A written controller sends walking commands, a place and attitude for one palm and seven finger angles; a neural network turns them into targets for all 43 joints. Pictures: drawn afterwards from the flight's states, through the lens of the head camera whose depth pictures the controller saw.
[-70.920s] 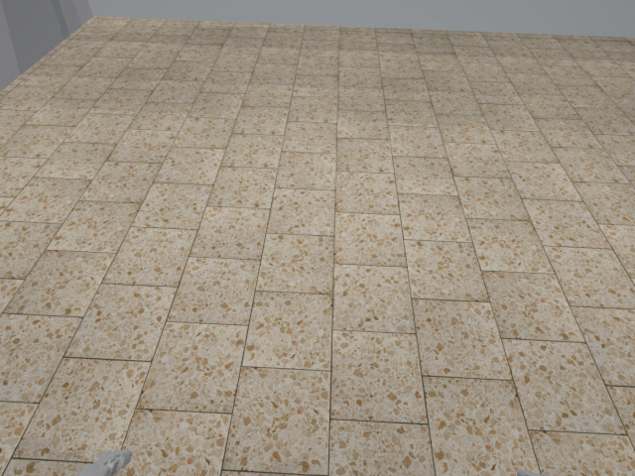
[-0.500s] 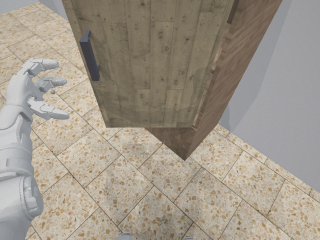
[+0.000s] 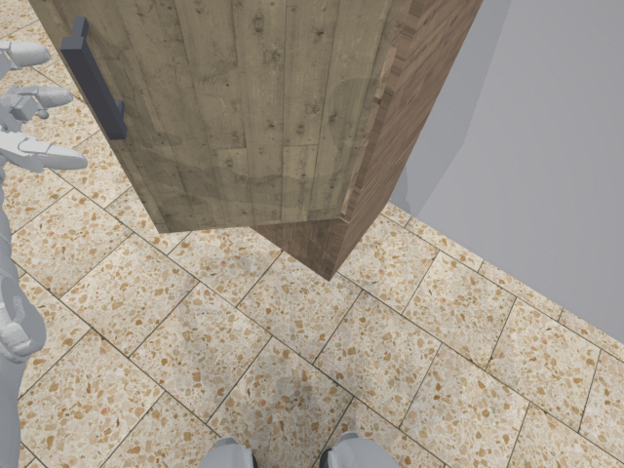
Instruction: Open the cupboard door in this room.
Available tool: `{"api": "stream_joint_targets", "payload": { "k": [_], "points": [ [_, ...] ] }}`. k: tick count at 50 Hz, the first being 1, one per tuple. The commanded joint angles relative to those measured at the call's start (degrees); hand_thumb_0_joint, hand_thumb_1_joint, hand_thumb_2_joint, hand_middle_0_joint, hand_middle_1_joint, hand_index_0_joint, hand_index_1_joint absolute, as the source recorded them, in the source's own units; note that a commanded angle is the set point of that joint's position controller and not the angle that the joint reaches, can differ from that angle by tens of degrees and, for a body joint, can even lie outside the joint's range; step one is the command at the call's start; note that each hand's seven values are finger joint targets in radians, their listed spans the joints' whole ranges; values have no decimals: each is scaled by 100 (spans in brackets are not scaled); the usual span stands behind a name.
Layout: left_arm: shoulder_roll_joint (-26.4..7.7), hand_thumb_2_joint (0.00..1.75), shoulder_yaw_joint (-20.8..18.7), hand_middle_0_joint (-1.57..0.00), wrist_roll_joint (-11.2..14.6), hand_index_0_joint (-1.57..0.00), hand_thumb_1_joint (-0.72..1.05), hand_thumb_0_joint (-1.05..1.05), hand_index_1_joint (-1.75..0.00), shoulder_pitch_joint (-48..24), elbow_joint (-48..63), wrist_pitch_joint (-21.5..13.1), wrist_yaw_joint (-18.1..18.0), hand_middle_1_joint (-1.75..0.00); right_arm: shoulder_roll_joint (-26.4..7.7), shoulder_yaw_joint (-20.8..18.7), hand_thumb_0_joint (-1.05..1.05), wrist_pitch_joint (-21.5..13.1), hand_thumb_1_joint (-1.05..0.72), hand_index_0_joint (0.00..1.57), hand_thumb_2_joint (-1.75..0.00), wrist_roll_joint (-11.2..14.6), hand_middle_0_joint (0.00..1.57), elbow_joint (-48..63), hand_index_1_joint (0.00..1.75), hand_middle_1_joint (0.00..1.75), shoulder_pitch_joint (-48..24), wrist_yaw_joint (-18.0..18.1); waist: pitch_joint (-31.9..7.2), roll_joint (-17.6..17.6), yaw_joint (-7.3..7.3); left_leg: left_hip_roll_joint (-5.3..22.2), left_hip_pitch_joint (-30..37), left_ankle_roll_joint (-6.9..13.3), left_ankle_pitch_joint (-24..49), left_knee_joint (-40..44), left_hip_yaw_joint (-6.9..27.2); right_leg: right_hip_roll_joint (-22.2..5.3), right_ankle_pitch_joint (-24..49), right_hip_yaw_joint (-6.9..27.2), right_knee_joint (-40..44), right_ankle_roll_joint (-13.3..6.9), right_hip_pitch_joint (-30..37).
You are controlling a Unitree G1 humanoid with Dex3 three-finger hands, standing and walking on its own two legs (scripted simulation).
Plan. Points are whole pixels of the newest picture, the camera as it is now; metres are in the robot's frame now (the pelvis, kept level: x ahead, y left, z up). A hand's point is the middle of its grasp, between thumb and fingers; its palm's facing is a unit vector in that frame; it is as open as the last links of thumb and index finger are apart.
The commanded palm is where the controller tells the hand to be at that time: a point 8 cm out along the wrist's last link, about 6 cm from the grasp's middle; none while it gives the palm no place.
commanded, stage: move the hooked fingers beside the handle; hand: left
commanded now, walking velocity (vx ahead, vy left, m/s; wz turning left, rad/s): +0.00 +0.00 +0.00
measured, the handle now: (100, 82) +0.57 +0.21 +0.12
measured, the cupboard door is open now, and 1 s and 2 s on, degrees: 44 44 44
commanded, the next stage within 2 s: slide the fingers in behind the handle in 1.14 s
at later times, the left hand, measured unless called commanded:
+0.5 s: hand (33, 119) +0.50 +0.26 +0.13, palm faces +0.03 -1.00 +0.01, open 14.0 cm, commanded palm +0.48 +0.31 +0.11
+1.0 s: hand (46, 121) +0.51 +0.26 +0.11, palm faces +0.03 -1.00 -0.01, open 14.0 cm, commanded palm +0.49 +0.31 +0.11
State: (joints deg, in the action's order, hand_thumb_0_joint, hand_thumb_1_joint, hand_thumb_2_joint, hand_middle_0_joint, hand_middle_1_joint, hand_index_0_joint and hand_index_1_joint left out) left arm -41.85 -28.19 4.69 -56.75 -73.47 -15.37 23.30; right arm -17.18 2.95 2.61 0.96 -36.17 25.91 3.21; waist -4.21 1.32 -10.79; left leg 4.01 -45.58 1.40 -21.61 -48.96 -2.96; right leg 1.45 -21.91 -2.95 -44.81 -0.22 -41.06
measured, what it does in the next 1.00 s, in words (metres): stands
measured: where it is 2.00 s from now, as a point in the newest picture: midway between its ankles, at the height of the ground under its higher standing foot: outside the picture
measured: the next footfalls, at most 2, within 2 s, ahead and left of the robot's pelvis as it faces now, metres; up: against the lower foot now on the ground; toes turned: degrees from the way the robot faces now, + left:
none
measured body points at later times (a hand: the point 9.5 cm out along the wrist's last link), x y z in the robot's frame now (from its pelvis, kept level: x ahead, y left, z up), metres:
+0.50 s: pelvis +0.00 +0.01 +0.00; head +0.11 +0.03 +0.43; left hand +0.49 +0.32 +0.13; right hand +0.01 -0.27 -0.10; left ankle +0.01 +0.10 -0.70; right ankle -0.01 -0.12 -0.70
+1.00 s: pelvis +0.00 +0.01 -0.01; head +0.12 +0.03 +0.43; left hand +0.51 +0.31 +0.12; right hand -0.03 -0.27 -0.10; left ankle +0.01 +0.10 -0.70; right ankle -0.01 -0.12 -0.70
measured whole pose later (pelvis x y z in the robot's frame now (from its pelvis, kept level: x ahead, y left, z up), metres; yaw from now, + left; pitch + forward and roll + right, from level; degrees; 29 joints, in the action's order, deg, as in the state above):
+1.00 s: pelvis +0.00 +0.01 -0.01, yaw +0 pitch +20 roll -4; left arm -42.4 -27.0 4.3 -58.3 -73.9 -15.4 22.8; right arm -17.1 3.3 4.0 0.5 -35.5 26.1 2.8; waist -4.5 1.6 -11.5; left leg 4.1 -49.4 1.8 -22.3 -51.8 -2.1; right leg 1.6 -22.2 -3.6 -46.5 0.1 -44.0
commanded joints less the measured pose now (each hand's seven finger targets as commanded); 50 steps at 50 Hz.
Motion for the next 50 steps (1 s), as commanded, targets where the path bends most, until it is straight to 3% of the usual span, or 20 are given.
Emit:
{"api": "stream_joint_targets", "payload": {
  "k": [1,2,5,6,9,10,12,16,20,22,25,28,32,35,36,40,43,45,48,50],
  "points": [
    [-2069,30,-238,-30,100,-30,-50,0,-120,-2764,1083,-408,10,-120,-1102,-419,0,2,-90,20,-90,-26,20,240,30,30,971,110,-2443,699,-17,-189,2061,96,2206,259,500,187,2023,169,440,10,553],
    [-2040,30,-267,-30,110,-30,-50,0,-120,-2573,988,-379,47,-120,-1108,-427,0,13,-90,20,-90,-30,20,263,30,30,1016,100,-2555,616,1,-195,2089,108,2237,254,486,196,2056,174,447,10,596],
    [-2170,30,-438,-30,149,-30,-50,0,-120,-2134,1268,-420,175,-120,-1086,-449,0,63,-90,20,-90,-55,20,339,30,30,1043,89,-3046,918,234,-191,2412,69,2843,225,464,201,2522,150,338,-26,845],
    [-1999,30,-358,-30,172,-30,-50,0,-120,-1966,1376,-423,217,-120,-1058,-453,0,89,-90,20,-90,-57,20,376,30,30,1026,65,-3144,1124,295,-189,2574,40,3016,220,461,211,2561,129,329,-36,802],
    [-1457,30,-84,-30,333,-30,-50,0,-120,-1799,1390,-384,270,-120,-1029,-467,0,138,-90,20,-90,-59,20,376,30,30,998,25,-2712,803,185,-159,2582,74,2958,226,471,260,2392,52,417,-30,545],
    [-1468,30,-70,-30,356,-30,-50,0,-120,-1918,1295,-330,270,-120,-1059,-478,0,165,-90,20,-90,-39,20,348,30,30,967,30,-2485,637,99,-149,2437,92,2660,256,455,261,2264,69,478,0,470],
    [-1580,30,-179,-30,398,-30,-50,0,-120,-1986,1346,-292,254,-120,-1077,-493,0,179,-90,20,-90,-25,20,382,30,30,950,37,-2437,566,112,-187,2246,119,2358,308,427,244,2157,94,506,-2,600],
    [-1771,30,-208,-30,248,-30,-50,0,-120,-2517,1718,-500,37,-120,-1057,-478,0,159,-90,20,-90,-45,20,306,30,30,913,55,-2459,1063,68,-151,2590,59,2500,251,567,228,1929,69,429,-47,220],
    [-1360,30,-9,-30,298,-30,-50,0,-120,-2597,2131,-736,-72,-120,-998,-511,0,112,-90,20,-90,-67,20,249,30,30,846,15,-3013,1381,65,-91,3279,-29,3138,143,669,252,2064,34,347,-60,95],
    [-1164,30,94,-30,343,-30,-50,0,-120,-2465,1688,-607,-32,-120,-1010,-486,0,117,-90,20,-90,-54,20,214,30,30,807,-5,-2710,1147,31,-98,3046,-26,2862,173,680,254,1928,0,375,-63,56],
    [-1309,30,31,-30,318,-30,-50,0,-120,-2146,1052,-306,29,-120,-1057,-450,0,135,-90,20,-90,-10,20,269,30,30,770,35,-2314,694,56,-151,2458,47,2433,248,588,210,1916,27,411,-36,236],
    [-1222,30,253,-30,185,-30,-50,0,-120,-2222,1046,-178,-27,-120,-1036,-414,0,140,-90,20,-90,-6,20,366,30,30,728,34,-2060,722,3,-178,2173,69,2179,275,552,182,1800,41,412,-23,155],
    [-1579,30,-24,-30,193,-30,-50,0,-120,-2642,1362,-496,-157,-120,-1074,-415,0,92,-90,20,-90,-44,20,381,30,30,767,51,-2353,576,-35,-151,2246,58,2075,198,626,203,1653,64,341,-24,146],
    [-1524,30,-20,-30,260,-30,-50,0,-120,-2994,1683,-748,-128,-120,-1047,-423,0,44,-90,20,-90,-62,20,331,30,30,776,43,-2928,1041,-33,-154,2683,17,2361,109,661,217,1771,96,273,-45,151],
    [-1686,30,-131,-30,247,-30,-50,0,-120,-2982,1594,-757,-114,-120,-1069,-423,0,38,-90,20,-90,-57,20,287,30,30,794,48,-2910,1038,-40,-135,2674,9,2328,90,679,217,1718,81,272,-47,98],
    [-1463,30,75,-30,177,-30,-50,0,-120,-2703,1112,-518,-38,-120,-1061,-408,0,53,-90,20,-90,-34,20,239,30,30,823,57,-2627,1054,-48,-140,2499,18,2165,128,669,210,1566,46,318,-43,-57],
    [-1508,30,165,-30,112,-30,-50,0,-120,-2693,759,-240,-40,-120,-1083,-372,0,71,-90,20,-90,-24,20,250,30,30,895,71,-2186,719,-117,-167,1964,80,1738,194,643,198,1379,52,384,-17,-8],
    [-1866,30,-92,-30,91,-30,-50,0,-120,-2651,973,-281,-57,-120,-1111,-373,0,71,-90,20,-90,-47,20,304,30,30,939,96,-2473,808,-27,-157,2030,69,1977,172,642,189,1566,63,314,-26,128],
    [-1750,30,-59,-30,137,-30,-50,0,-120,-2751,1437,-483,-67,-120,-1068,-404,0,63,-90,20,-90,-81,20,315,30,30,974,53,-2823,1043,-10,-140,2393,40,2280,107,624,229,1724,70,300,-32,135],
    [-1994,30,-319,-30,186,-30,-50,0,-120,-2656,1615,-626,-75,-120,-1092,-426,0,77,-90,20,-90,-93,20,318,30,30,1006,39,-3069,999,75,-124,2534,23,2551,88,651,254,1901,55,244,-46,272]
  ]
}}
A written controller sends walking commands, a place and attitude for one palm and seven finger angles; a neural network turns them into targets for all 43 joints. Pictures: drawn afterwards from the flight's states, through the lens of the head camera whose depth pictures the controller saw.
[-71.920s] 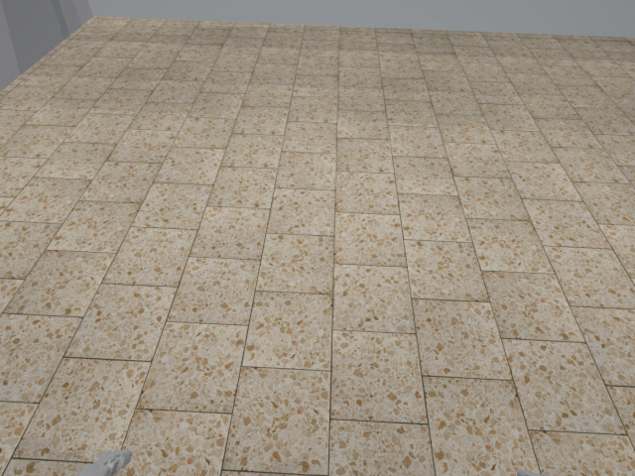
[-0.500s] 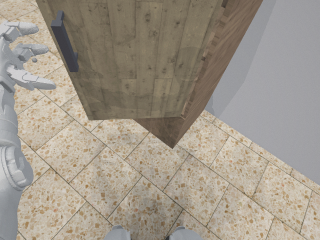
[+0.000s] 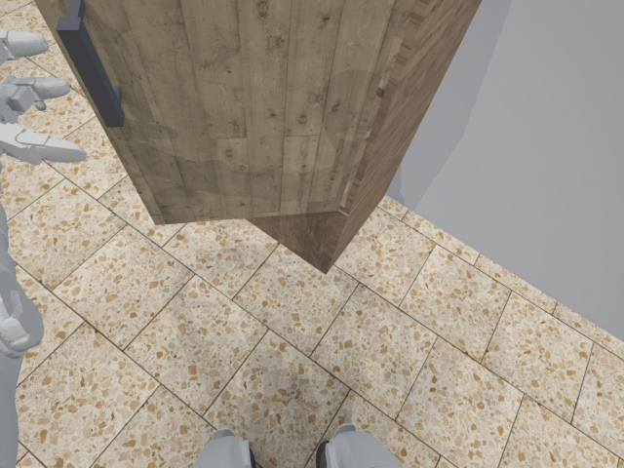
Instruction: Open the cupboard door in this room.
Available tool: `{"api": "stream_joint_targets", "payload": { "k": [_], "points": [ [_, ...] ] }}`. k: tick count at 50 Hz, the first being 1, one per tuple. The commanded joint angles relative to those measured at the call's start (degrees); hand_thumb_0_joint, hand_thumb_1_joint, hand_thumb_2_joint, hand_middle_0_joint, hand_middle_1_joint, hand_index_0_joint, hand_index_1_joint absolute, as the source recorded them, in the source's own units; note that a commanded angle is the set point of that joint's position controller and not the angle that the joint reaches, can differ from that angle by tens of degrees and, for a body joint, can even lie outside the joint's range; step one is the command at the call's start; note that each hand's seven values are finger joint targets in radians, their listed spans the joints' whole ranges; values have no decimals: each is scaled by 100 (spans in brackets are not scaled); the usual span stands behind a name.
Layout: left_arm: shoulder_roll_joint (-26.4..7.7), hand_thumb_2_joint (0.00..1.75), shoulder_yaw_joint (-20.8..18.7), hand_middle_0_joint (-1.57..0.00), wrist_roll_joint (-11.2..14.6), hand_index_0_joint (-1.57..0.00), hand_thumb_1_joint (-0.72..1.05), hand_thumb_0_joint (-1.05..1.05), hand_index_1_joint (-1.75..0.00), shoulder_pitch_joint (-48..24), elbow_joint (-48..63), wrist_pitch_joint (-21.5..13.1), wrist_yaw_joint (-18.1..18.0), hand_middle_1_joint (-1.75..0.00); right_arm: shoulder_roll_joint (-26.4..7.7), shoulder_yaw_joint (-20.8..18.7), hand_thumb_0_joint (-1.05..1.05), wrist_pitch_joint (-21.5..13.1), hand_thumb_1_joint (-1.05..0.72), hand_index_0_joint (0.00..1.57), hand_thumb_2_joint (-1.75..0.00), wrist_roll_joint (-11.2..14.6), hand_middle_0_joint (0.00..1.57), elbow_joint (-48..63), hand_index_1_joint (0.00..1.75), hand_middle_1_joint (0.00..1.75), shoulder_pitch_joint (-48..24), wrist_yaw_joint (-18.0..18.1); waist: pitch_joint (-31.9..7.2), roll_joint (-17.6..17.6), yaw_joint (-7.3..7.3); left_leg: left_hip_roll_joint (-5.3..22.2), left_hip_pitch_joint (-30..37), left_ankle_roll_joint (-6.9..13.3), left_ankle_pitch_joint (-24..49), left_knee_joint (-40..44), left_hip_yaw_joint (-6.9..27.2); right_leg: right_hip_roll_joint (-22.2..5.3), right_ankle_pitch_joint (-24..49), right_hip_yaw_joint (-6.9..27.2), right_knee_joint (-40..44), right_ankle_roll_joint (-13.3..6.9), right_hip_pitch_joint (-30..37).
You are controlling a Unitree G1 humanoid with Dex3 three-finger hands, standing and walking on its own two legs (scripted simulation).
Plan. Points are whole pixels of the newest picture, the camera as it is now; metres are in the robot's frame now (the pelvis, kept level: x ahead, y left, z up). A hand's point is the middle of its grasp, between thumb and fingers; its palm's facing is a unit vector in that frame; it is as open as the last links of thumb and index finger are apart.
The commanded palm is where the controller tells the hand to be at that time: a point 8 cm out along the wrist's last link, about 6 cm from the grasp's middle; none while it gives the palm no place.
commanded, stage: move the hooked fingers beside the handle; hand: left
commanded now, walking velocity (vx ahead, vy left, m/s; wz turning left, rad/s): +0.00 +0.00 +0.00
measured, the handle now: (97, 66) +0.58 +0.20 +0.12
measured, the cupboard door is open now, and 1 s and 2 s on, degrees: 44 44 44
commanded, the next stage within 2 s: slide the fingers in behind the handle in 0.14 s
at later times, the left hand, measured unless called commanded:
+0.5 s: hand (45, 114) +0.51 +0.25 +0.12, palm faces +0.01 -1.00 +0.01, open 14.0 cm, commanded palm +0.49 +0.29 +0.11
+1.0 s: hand (93, 108) +0.52 +0.20 +0.11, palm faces +0.03 -1.00 +0.01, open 14.0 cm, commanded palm +0.50 +0.25 +0.11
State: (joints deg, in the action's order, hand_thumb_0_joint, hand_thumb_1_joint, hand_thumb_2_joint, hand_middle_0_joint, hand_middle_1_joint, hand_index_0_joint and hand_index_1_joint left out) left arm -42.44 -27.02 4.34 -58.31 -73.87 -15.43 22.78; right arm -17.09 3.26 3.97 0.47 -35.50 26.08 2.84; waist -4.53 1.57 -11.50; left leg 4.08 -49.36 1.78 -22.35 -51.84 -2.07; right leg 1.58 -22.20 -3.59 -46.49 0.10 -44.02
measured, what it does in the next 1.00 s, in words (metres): stands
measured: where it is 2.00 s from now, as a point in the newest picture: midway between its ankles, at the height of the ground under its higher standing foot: outside the picture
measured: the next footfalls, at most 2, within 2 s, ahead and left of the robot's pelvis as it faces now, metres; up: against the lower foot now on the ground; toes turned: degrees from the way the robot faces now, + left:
none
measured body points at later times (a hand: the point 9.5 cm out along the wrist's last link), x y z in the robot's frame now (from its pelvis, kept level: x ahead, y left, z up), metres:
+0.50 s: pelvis +0.00 +0.00 +0.00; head +0.12 +0.03 +0.44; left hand +0.50 +0.30 +0.12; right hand +0.01 -0.27 -0.10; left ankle +0.02 +0.10 -0.69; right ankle -0.01 -0.13 -0.69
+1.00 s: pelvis +0.00 -0.01 +0.00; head +0.11 +0.01 +0.44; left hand +0.51 +0.26 +0.12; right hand -0.01 -0.27 -0.11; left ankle +0.02 +0.10 -0.69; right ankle -0.01 -0.13 -0.69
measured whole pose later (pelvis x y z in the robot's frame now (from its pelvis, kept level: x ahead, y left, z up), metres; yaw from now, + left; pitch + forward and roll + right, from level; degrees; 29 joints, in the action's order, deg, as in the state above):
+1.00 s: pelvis +0.00 -0.01 +0.00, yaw +1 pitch +19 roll -3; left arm -33.6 -23.5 4.7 -57.8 -72.2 -16.5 16.1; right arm -16.0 2.7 3.2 0.2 -36.5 24.7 1.2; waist -4.9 1.9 -10.7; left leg 3.8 -47.8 1.4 -22.6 -51.8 -1.7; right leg 1.4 -23.1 -3.9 -47.3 -0.3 -42.7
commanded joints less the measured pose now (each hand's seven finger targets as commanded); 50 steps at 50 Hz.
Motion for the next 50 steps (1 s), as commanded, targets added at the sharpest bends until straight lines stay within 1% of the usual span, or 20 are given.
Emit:
{"api": "stream_joint_targets", "payload": {
  "k": [1,8,13,15,18,21,22,25,29,31,32,35,36,37,39,41,44,45,48,50],
  "points": [
    [-1860,30,-385,-30,227,-30,-50,0,-120,-2474,1677,-632,-12,-120,-1084,-463,0,-37,-90,20,-90,-33,20,249,30,30,984,67,-3067,1038,147,-138,2930,-16,2661,370,536,249,1988,128,411,-76,610],
    [-1793,30,-272,-30,173,-30,-50,0,-120,-1959,1084,-253,49,-120,-1088,-445,0,48,-90,20,-90,33,20,303,30,30,912,82,-2170,622,124,-190,2143,74,1950,507,397,212,1751,163,581,-34,704],
    [-1631,30,-251,-30,274,-30,-50,0,-120,-2124,1619,-522,56,-120,-1074,-482,0,5,-90,20,-90,-5,20,298,30,30,915,72,-2606,947,131,-154,2782,9,2364,437,470,247,1834,127,530,-71,517],
    [-1358,30,-134,-30,382,-30,-50,0,-120,-2244,1720,-636,91,-120,-1060,-501,0,-9,-90,20,-90,-15,20,233,30,30,906,66,-2726,941,59,-125,3032,-7,2552,387,524,267,1886,100,490,-80,383],
    [-1015,30,117,-30,441,-30,-50,0,-120,-2271,1492,-552,131,-120,-1057,-494,0,-28,-90,20,-90,4,20,165,30,30,840,54,-2407,894,-12,-130,2905,-2,2265,411,538,250,1644,82,536,-79,214],
    [-987,30,183,-30,371,-30,-50,0,-120,-2430,1387,-390,36,-120,-1056,-475,0,-48,-90,20,-90,2,20,149,30,30,833,56,-2302,1022,-13,-143,2861,-5,2243,450,586,219,1576,65,517,-86,114],
    [-1007,30,131,-30,348,-30,-50,0,-120,-2375,1454,-374,-22,-120,-1050,-494,0,-49,-90,20,-90,-6,20,161,30,30,852,48,-2413,918,34,-144,2886,-6,2296,436,594,216,1605,57,500,-85,178],
    [-862,30,150,-30,312,-30,-50,0,-120,-2517,1898,-497,-212,-120,-1000,-509,0,-90,-90,20,-90,-60,20,176,30,30,848,0,-2868,1198,85,-108,3347,-69,2807,378,670,220,1742,28,418,-95,113],
    [-1072,30,-169,-30,376,-30,-50,0,-120,-2259,1792,-589,-369,-120,-1008,-496,0,-88,-90,20,-90,-53,20,222,30,30,811,-35,-2778,662,145,-153,2929,-14,2701,361,575,243,1993,61,385,-85,547],
    [-1082,30,-99,-30,285,-30,-50,0,-120,-2207,1488,-503,-402,-120,-998,-475,0,-69,-90,20,-90,-17,20,233,30,30,745,-32,-2450,577,120,-172,2561,6,2362,396,499,214,1935,99,418,-55,589],
    [-952,30,55,-30,234,-30,-50,0,-120,-2326,1571,-487,-412,-120,-989,-477,0,-75,-90,20,-90,-16,20,252,30,30,740,-41,-2453,671,84,-181,2588,4,2304,414,507,208,1879,100,412,-53,537],
    [-941,30,12,-30,151,-30,-50,0,-120,-2134,1755,-551,-497,-120,-966,-506,0,-72,-90,20,-90,-30,20,296,30,30,751,-62,-2720,933,214,-163,2908,-41,2610,383,532,213,1930,86,374,-87,487],
    [-695,30,223,-30,184,-30,-50,0,-120,-2286,1814,-562,-499,-120,-938,-495,0,-76,-90,20,-90,-26,20,281,30,30,721,-73,-2626,1015,115,-155,2959,-42,2577,389,521,218,1895,84,405,-77,388],
    [-749,30,118,-30,214,-30,-50,0,-120,-2263,1811,-569,-513,-120,-950,-506,0,-80,-90,20,-90,-39,20,264,30,30,767,-77,-2661,847,144,-150,2913,-38,2542,385,539,231,1889,74,399,-83,455],
    [-443,30,320,-30,290,-30,-50,0,-120,-2416,1737,-568,-507,-120,-935,-501,0,-94,-90,20,-90,-37,20,231,30,30,782,-78,-2465,697,11,-153,2837,-14,2409,412,554,245,1817,56,426,-86,407],
    [-598,30,207,-30,283,-30,-50,0,-120,-2498,1639,-542,-529,-120,-976,-521,0,-98,-90,20,-90,-28,20,183,30,30,796,-65,-2456,579,7,-150,2744,-10,2223,448,560,229,1737,77,455,-67,442],
    [-343,30,375,-30,264,-30,-50,0,-120,-2584,1545,-515,-595,-120,-945,-506,0,-138,-90,20,-90,-45,20,139,30,30,830,-68,-2337,631,-38,-172,2718,6,2099,443,559,217,1604,76,472,-84,317],
    [-451,30,314,-30,221,-30,-50,0,-120,-2608,1505,-513,-632,-120,-948,-506,0,-148,-90,20,-90,-46,20,131,30,30,822,-76,-2367,753,-6,-179,2668,1,2012,447,536,206,1562,105,481,-69,310],
    [-741,30,158,-30,136,-30,-50,0,-120,-2612,1293,-460,-747,-120,-967,-483,0,-154,-90,20,-90,-40,20,134,30,30,867,-67,-2238,439,-29,-208,2232,47,1761,457,486,188,1541,165,502,-42,525],
    [-874,30,79,-30,62,-30,-50,0,-120,-2742,1399,-543,-812,-120,-952,-481,0,-178,-90,20,-90,-59,20,157,30,30,884,-67,-2494,542,6,-230,2248,47,1785,429,478,177,1595,190,450,-41,626]
  ]
}}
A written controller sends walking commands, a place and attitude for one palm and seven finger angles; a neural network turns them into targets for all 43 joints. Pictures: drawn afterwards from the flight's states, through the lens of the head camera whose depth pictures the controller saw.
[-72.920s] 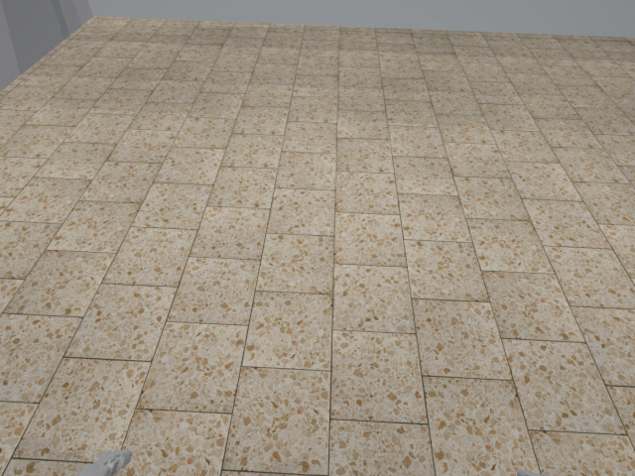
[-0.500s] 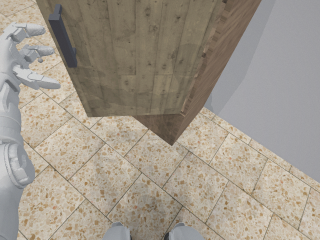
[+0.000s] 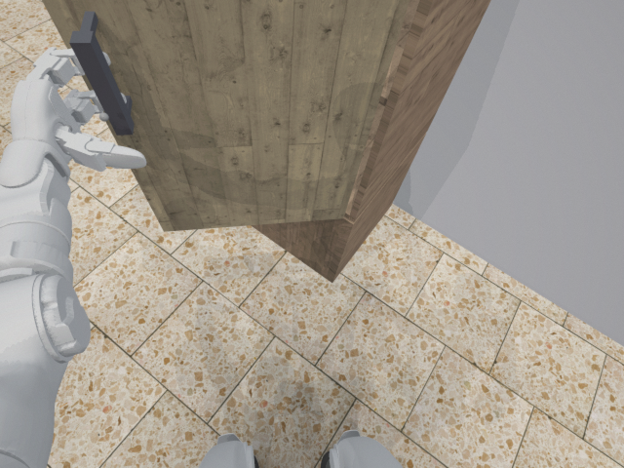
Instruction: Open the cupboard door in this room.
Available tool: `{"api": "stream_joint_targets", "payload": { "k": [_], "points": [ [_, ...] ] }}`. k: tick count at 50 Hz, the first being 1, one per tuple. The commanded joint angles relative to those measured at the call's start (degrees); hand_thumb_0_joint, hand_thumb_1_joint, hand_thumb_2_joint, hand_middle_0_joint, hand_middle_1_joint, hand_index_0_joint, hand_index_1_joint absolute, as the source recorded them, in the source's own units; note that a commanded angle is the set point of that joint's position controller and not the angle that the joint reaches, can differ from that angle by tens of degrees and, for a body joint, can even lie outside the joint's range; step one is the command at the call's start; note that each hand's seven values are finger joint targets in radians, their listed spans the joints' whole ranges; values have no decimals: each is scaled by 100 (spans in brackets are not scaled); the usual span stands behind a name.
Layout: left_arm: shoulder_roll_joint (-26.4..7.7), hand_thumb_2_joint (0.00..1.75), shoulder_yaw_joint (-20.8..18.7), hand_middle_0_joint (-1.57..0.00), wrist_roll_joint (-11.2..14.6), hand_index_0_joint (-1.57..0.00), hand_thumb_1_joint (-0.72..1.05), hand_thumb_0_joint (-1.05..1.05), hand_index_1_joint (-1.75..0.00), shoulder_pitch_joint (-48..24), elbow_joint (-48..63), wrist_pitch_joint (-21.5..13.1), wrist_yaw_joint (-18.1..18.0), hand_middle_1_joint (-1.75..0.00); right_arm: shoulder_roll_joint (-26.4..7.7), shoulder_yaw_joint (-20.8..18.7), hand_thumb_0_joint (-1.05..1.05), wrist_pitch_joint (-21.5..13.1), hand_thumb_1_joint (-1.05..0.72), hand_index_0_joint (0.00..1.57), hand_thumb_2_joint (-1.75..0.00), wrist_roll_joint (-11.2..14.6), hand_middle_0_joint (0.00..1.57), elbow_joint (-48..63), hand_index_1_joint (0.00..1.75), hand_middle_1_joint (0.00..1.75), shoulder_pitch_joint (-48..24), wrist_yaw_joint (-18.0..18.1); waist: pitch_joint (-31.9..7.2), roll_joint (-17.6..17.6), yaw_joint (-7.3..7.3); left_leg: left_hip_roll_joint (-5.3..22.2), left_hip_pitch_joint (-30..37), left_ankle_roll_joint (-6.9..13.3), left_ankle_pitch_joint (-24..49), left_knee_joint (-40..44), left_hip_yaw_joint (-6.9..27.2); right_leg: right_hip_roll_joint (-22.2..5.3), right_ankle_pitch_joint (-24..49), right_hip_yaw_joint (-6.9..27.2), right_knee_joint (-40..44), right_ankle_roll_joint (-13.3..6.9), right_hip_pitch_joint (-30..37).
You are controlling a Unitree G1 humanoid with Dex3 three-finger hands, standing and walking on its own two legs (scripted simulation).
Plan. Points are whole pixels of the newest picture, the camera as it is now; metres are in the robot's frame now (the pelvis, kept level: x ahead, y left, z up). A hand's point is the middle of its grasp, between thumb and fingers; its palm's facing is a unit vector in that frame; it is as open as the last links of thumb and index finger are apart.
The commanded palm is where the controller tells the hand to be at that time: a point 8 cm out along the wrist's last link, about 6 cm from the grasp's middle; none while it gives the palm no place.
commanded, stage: slide the fingers in behind the handle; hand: left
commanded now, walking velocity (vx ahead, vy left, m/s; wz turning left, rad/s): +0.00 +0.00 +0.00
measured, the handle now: (108, 77) +0.58 +0.20 +0.12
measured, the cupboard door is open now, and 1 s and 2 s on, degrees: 44 44 46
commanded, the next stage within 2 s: close the thumb around the handle in 0.84 s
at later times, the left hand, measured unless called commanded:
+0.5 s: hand (128, 112) +0.53 +0.18 +0.11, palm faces +0.03 -1.00 +0.01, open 13.9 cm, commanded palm +0.51 +0.23 +0.11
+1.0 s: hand (127, 112) +0.52 +0.17 +0.12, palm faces +0.03 -1.00 +0.00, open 14.0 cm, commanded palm +0.50 +0.22 +0.11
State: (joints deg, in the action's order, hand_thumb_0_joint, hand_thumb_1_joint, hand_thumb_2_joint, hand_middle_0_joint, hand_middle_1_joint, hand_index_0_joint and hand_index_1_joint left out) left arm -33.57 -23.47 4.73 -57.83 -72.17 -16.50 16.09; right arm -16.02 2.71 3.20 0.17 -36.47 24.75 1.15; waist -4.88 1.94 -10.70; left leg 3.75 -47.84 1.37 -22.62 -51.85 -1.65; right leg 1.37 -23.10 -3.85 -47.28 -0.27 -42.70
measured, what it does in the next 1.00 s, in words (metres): stands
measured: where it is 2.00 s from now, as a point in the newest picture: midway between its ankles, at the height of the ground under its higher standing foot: outside the picture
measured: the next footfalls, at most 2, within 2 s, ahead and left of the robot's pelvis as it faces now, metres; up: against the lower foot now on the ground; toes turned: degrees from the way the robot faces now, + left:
none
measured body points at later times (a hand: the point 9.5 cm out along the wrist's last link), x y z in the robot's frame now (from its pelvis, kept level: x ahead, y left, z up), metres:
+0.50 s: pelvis +0.01 -0.01 +0.00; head +0.12 +0.01 +0.44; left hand +0.52 +0.23 +0.11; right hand -0.01 -0.27 -0.11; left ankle +0.02 +0.10 -0.69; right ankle -0.01 -0.12 -0.69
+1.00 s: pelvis +0.01 +0.00 +0.00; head +0.11 +0.00 +0.44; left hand +0.51 +0.23 +0.12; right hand +0.00 -0.27 -0.11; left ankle +0.02 +0.10 -0.69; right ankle -0.01 -0.12 -0.69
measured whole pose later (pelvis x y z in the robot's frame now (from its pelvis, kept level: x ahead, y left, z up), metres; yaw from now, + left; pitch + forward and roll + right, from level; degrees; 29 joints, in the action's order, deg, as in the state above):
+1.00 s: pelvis +0.01 +0.00 +0.00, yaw +0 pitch +18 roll -3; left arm -28.0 -21.7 5.2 -54.8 -68.2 -18.1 11.3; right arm -15.8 1.3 3.2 -0.2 -36.8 24.5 0.2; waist -6.0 2.4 -9.6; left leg 3.6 -45.9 0.9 -22.8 -50.5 -2.0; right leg 1.3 -23.7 -3.4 -46.8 -0.6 -41.3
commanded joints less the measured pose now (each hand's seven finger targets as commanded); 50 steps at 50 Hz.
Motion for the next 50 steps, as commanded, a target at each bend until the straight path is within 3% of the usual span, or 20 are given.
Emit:
{"api": "stream_joint_targets", "payload": {
  "k": [1,5,8,11,13,16,19,23,24,25,28,30,33,35,38,39,42,45,47,50],
  "points": [
    [-1761,30,-241,-30,-17,-30,-50,0,-120,-2841,1303,-474,-173,-120,-1046,-417,0,-110,-90,20,-90,-32,20,260,30,30,1006,100,-2522,731,-68,-187,2193,70,1897,408,441,190,1714,214,496,-21,426],
    [-1486,30,-120,-30,12,-30,-50,0,-120,-2593,1377,-564,-147,-120,-1022,-452,0,-118,-90,20,-90,-43,20,258,30,30,1052,53,-2819,804,-38,-180,2453,48,2237,345,427,222,1968,199,464,-25,476],
    [-1086,30,129,-30,95,-30,-50,0,-120,-2540,1278,-406,-78,-120,-1025,-476,0,-99,-90,20,-90,-30,20,236,30,30,1053,37,-2627,691,-111,-171,2428,58,2125,383,398,235,1911,168,541,-15,404],
    [-1343,30,-79,-30,135,-30,-50,0,-120,-2622,1264,-295,-122,-120,-1060,-480,0,-73,-90,20,-90,-22,20,216,30,30,1109,61,-2532,491,-111,-181,2255,92,2072,419,382,233,1985,196,577,-2,551],
    [-1191,30,29,-30,117,-30,-50,0,-120,-2799,1359,-288,-208,-120,-1024,-473,0,-91,-90,20,-90,-32,20,230,30,30,1098,57,-2418,490,-161,-191,2199,97,2019,437,381,226,1967,193,585,6,522],
    [-1237,30,-78,-30,32,-30,-50,0,-120,-2620,1560,-475,-360,-120,-995,-501,0,-113,-90,20,-90,-64,20,203,30,30,1127,14,-2740,726,-23,-191,2497,62,2382,378,407,235,2139,187,503,-26,537],
    [-793,30,194,-30,84,-30,-50,0,-120,-2539,1514,-504,-362,-120,-960,-501,0,-116,-90,20,-90,-70,20,186,30,30,1117,-21,-2556,546,-130,-197,2478,84,2451,367,390,243,2250,170,528,-24,511],
    [-972,30,70,-30,113,-30,-50,0,-120,-2600,1440,-413,-347,-120,-991,-502,0,-92,-90,20,-90,-42,20,207,30,30,1048,-20,-2512,489,-92,-232,2242,91,2184,421,332,220,2243,219,550,-12,709],
    [-1254,30,-197,-30,100,-30,-50,0,-120,-2593,1426,-438,-395,-120,-1011,-502,0,-90,-90,20,-90,-55,20,199,30,30,1092,-1,-2532,385,-53,-238,2192,118,2229,392,331,225,2311,223,528,-18,779],
    [-1319,30,-152,-30,41,-30,-50,0,-120,-2630,1452,-449,-406,-120,-998,-491,0,-76,-90,20,-90,-40,20,219,30,30,1057,5,-2589,520,-51,-243,2185,100,2249,405,321,201,2351,247,517,-5,800],
    [-1128,30,-8,-30,-7,-30,-50,0,-120,-2473,1308,-426,-404,-120,-962,-482,0,-89,-90,20,-90,-38,20,241,30,30,1022,1,-2432,417,-75,-242,2119,110,2145,403,300,199,2288,247,549,8,759],
    [-1231,30,-86,-30,6,-30,-50,0,-120,-2492,1486,-491,-400,-120,-970,-477,0,-84,-90,20,-90,-46,20,273,30,30,1009,12,-2655,594,-24,-239,2301,92,2369,386,314,196,2436,247,490,-7,793],
    [-1009,30,-26,-30,112,-30,-50,0,-120,-2340,1541,-499,-345,-120,-956,-497,0,-89,-90,20,-90,-48,20,289,30,30,991,-6,-2756,500,6,-235,2428,78,2529,387,307,214,2570,223,496,-4,867],
    [-1060,30,-105,-30,168,-30,-50,0,-120,-2272,1634,-543,-310,-120,-973,-510,0,-79,-90,20,-90,-35,20,303,30,30,968,9,-2850,473,43,-239,2485,81,2636,381,306,217,2679,225,489,-8,928],
    [-815,30,163,-30,139,-30,-50,0,-120,-2458,1464,-466,-316,-120,-955,-498,0,-58,-90,20,-90,-14,20,262,30,30,934,17,-2377,355,-106,-230,2292,93,2275,433,312,215,2382,211,560,12,716],
    [-840,30,131,-30,132,-30,-50,0,-120,-2573,1517,-497,-348,-120,-961,-498,0,-63,-90,20,-90,-21,20,236,30,30,961,35,-2328,371,-122,-229,2344,104,2287,418,334,214,2324,194,556,-5,637],
    [-875,30,87,-30,90,-30,-50,0,-120,-2601,1716,-583,-425,-120,-953,-523,0,-83,-90,20,-90,-44,20,198,30,30,955,13,-2701,766,-18,-208,2702,40,2539,398,407,209,2293,180,494,-37,542],
    [-776,30,50,-30,142,-30,-50,0,-120,-2347,1645,-605,-450,-120,-950,-531,0,-93,-90,20,-90,-62,20,183,30,30,954,-10,-2823,596,18,-192,2798,30,2734,374,426,224,2389,153,470,-27,561],
    [-700,30,128,-30,147,-30,-50,0,-120,-2282,1530,-534,-441,-120,-953,-522,0,-73,-90,20,-90,-45,20,198,30,30,931,-14,-2582,448,9,-196,2595,36,2561,439,404,217,2330,143,496,-23,626],
    [-806,37,86,-31,90,-31,-33,0,-122,-2277,1564,-515,-480,-122,-966,-514,0,-61,-90,20,-90,-40,20,231,30,30,908,-13,-2540,429,32,-222,2476,58,2488,445,357,207,2376,172,508,-24,693]
  ]
}}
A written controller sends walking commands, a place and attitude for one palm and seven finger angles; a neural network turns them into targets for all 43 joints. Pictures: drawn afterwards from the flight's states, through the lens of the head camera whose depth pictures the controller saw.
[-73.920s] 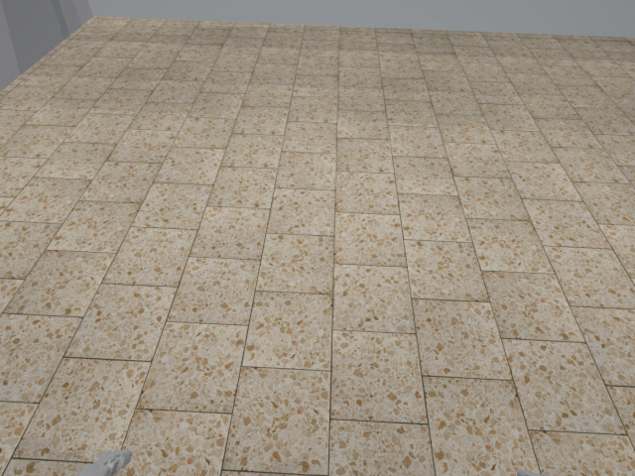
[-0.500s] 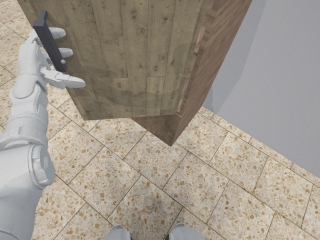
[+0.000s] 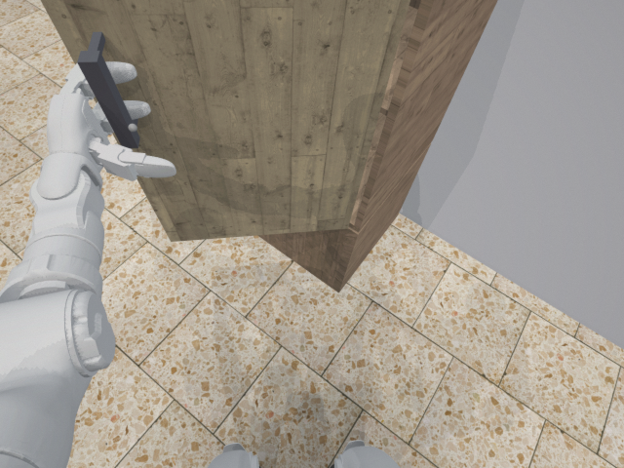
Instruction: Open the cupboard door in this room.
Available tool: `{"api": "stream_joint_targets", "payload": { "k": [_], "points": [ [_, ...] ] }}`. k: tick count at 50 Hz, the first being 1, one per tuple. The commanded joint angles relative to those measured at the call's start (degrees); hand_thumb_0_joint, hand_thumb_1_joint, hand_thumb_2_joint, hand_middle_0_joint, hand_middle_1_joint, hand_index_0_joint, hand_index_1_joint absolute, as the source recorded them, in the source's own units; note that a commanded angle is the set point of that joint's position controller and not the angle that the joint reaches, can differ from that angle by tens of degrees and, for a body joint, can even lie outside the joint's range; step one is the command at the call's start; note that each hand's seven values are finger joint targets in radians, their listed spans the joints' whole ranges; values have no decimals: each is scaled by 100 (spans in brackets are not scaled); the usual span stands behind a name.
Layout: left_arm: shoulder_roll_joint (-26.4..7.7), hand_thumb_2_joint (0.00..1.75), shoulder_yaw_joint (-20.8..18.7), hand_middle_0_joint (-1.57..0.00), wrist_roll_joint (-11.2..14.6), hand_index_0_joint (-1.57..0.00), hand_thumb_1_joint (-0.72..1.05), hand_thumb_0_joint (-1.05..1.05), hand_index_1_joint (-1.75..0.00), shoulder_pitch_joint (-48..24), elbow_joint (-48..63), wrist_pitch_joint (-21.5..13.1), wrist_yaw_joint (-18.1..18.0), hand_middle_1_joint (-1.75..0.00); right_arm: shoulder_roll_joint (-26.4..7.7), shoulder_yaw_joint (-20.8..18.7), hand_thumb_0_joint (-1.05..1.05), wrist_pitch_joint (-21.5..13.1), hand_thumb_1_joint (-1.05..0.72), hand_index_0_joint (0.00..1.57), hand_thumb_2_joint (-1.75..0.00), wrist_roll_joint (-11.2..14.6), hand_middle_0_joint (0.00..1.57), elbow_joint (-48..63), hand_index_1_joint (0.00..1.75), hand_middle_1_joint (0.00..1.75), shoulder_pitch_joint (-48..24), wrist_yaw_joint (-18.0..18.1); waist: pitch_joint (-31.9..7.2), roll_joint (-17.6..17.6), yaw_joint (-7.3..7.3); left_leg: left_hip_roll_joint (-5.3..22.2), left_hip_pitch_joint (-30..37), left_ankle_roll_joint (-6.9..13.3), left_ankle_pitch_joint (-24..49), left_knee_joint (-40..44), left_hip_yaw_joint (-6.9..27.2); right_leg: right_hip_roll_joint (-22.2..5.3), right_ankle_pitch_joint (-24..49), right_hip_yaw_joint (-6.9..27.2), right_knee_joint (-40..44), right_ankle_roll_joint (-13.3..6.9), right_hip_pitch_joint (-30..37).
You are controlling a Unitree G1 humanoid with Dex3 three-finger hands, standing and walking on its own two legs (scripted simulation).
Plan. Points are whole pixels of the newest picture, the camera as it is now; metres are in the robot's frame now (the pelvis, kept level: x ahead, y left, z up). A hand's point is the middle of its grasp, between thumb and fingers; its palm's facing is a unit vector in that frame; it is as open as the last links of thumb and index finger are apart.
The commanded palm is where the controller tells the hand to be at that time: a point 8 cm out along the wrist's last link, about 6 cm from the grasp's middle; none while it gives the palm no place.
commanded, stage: close the thumb around the handle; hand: left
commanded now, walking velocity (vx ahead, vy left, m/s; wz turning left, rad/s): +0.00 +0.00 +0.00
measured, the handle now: (115, 94) +0.57 +0.21 +0.12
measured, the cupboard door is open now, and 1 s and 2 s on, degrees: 44 46 83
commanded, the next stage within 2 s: pull the door open along its arc in 0.64 s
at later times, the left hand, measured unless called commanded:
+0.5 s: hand (130, 132) +0.51 +0.18 +0.11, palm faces +0.03 -1.00 -0.01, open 6.5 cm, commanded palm +0.49 +0.23 +0.11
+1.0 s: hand (133, 141) +0.50 +0.18 +0.11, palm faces +0.02 -1.00 +0.00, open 5.7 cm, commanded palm +0.45 +0.23 +0.11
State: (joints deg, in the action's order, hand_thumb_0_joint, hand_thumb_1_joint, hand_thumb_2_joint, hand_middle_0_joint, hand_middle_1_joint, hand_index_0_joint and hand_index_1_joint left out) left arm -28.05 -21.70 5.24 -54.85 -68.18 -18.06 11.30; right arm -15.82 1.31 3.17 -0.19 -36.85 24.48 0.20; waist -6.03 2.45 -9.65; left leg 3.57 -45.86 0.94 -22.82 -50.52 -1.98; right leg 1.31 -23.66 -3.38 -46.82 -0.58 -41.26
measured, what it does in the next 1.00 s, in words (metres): stands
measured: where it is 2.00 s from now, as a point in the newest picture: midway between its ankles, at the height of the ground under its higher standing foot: outside the picture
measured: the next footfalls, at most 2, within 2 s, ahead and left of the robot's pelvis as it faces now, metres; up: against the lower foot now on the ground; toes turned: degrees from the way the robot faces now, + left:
none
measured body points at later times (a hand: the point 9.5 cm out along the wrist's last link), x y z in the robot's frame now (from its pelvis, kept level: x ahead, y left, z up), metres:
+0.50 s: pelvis -0.01 +0.00 +0.00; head +0.10 +0.01 +0.44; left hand +0.50 +0.24 +0.12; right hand -0.02 -0.27 -0.11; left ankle +0.01 +0.11 -0.69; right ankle -0.02 -0.12 -0.69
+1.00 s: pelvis +0.01 +0.00 +0.00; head +0.09 +0.01 +0.45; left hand +0.49 +0.23 +0.11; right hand +0.00 -0.26 -0.11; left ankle +0.01 +0.11 -0.69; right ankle -0.02 -0.12 -0.69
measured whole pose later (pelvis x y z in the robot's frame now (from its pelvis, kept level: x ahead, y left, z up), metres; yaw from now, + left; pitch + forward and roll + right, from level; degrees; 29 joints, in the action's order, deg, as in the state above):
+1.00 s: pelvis +0.01 +0.00 +0.00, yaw -1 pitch +17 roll -2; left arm -25.7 -22.5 6.5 -46.9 -61.6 -17.9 11.8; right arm -15.5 1.0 3.6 0.1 -35.8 25.2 0.0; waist -7.0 2.7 -8.9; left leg 3.9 -43.4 1.1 -23.1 -49.2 -3.3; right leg 1.7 -23.4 -1.9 -45.6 -0.4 -39.4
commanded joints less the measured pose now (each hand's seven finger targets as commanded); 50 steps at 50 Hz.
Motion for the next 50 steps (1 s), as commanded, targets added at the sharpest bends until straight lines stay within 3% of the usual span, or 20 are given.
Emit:
{"api": "stream_joint_targets", "payload": {
  "k": [1,3,6,9,11,14,15,16,20,22,25,26,29,30,34,35,38,40,48,50],
  "points": [
    [-1419,40,-146,-32,22,-32,-28,0,-122,-2530,1060,-340,-13,-122,-992,-375,0,-51,-90,20,-90,-7,20,269,30,30,946,85,-2351,242,-80,-206,2168,109,2331,339,396,213,2324,124,483,19,572],
    [-1325,44,-12,-32,15,-32,-16,0,-124,-2699,1046,-329,-12,-124,-985,-361,0,-57,-90,20,-90,4,20,269,30,30,923,102,-2144,185,-163,-219,2015,128,2067,379,371,206,2176,158,539,30,548],
    [-1573,52,-200,-34,31,-34,0,0,-125,-2750,1134,-433,-2,-125,-1001,-358,0,-84,-90,20,-90,2,20,276,30,30,921,121,-2372,332,-101,-225,2087,119,2100,367,375,199,2207,187,515,11,636],
    [-1475,59,-162,-35,67,-35,17,0,-127,-2844,1244,-528,34,-127,-977,-360,0,-115,-90,20,-90,-15,20,253,30,30,948,120,-2454,415,-124,-228,2206,119,2221,334,395,207,2242,169,485,0,609],
    [-1669,64,-296,-36,62,-36,28,0,-128,-2695,1099,-521,53,-128,-1004,-357,0,-115,-90,20,-90,0,20,246,30,30,930,128,-2445,335,-79,-217,2113,112,2118,335,386,202,2189,190,502,14,634],
    [-1559,71,-193,-37,67,-37,45,0,-130,-2841,1316,-558,76,-130,-986,-368,0,-128,-90,20,-90,1,20,254,30,30,926,129,-2523,578,-76,-222,2288,104,2207,332,409,208,2170,164,482,-12,565],
    [-1394,73,-69,-37,62,-37,51,0,-131,-2716,1163,-517,90,-131,-971,-356,0,-123,-90,20,-90,9,20,256,30,30,893,117,-2464,570,-90,-213,2299,90,2157,343,405,218,2115,148,493,-3,485],
    [-1529,76,-173,-38,66,-38,56,0,-131,-2689,1159,-507,78,-131,-994,-363,0,-120,-90,20,-90,8,20,242,30,30,888,126,-2407,574,-77,-194,2269,87,2085,343,413,212,2014,142,508,-6,425],
    [-1478,85,-115,-39,76,-39,79,0,-134,-2801,1132,-487,49,-134,-1003,-357,0,-138,-90,20,-90,1,20,229,30,30,899,131,-2376,533,-120,-200,2242,89,2034,364,434,215,1962,138,513,2,399],
    [-1391,90,-4,-40,56,-40,90,0,-135,-2877,967,-417,38,-135,-1016,-346,0,-135,-90,20,-90,10,20,205,30,30,894,139,-2124,359,-221,-195,2081,106,1866,377,436,209,1834,147,560,17,299],
    [-1763,90,-260,-40,17,-40,90,0,-135,-2874,794,-380,17,-135,-1066,-342,0,-143,-90,20,-90,7,20,202,30,30,956,177,-2169,213,-199,-205,1909,132,1784,364,428,191,1833,189,548,26,404],
    [-1582,90,-86,-40,13,-40,90,0,-135,-3012,829,-368,34,-135,-1040,-327,0,-153,-90,20,-90,6,20,205,30,30,948,171,-2147,346,-242,-209,1951,116,1790,388,439,188,1807,167,540,24,344],
    [-1805,90,-342,-40,22,-40,90,0,-135,-2970,1335,-558,33,-135,-1034,-361,0,-176,-90,20,-90,-43,20,235,30,30,1010,156,-2832,688,-65,-196,2443,86,2410,270,481,209,2168,145,393,-26,455],
    [-1635,90,-231,-40,29,-40,90,0,-135,-2854,1318,-575,48,-135,-1000,-359,0,-175,-90,20,-90,-38,20,251,30,30,972,134,-2909,785,-50,-191,2531,59,2515,254,472,213,2222,143,391,-14,422],
    [-1673,90,-340,-40,100,-40,90,0,-135,-2726,1230,-521,27,-135,-1017,-355,0,-141,-90,20,-90,-35,20,241,30,30,1010,128,-2669,385,-66,-193,2292,99,2516,282,443,242,2373,125,416,7,616],
    [-1690,90,-343,-40,80,-40,90,0,-135,-2668,1271,-494,23,-135,-1010,-365,0,-131,-90,20,-90,-23,20,261,30,30,971,123,-2671,503,-34,-203,2268,97,2523,283,389,233,2468,157,437,18,658],
    [-1655,90,-249,-40,30,-40,90,0,-135,-2862,1266,-448,13,-135,-1012,-372,0,-105,-90,20,-90,-12,20,227,30,30,977,133,-2508,420,-141,-187,2220,102,2355,296,406,229,2325,151,474,24,544],
    [-1639,90,-327,-40,40,-40,90,0,-135,-2583,1358,-491,2,-135,-989,-387,0,-108,-90,20,-90,-22,20,265,30,30,978,117,-2661,589,5,-194,2391,75,2645,295,414,232,2483,132,421,-3,620],
    [-1175,90,-237,-40,300,-40,90,0,-135,-1178,2035,-442,109,-135,-920,-435,0,-67,-90,20,-90,35,20,552,30,30,705,52,-2734,321,323,-211,2432,77,2900,426,248,247,2941,118,464,-13,1201],
    [-1138,90,-276,-40,384,-40,90,0,-135,-716,2486,-443,99,-135,-901,-448,0,-67,-90,20,-90,67,20,644,30,30,620,39,-2878,355,460,-216,2527,80,3183,466,232,232,3195,119,441,-28,1437]
  ]
}}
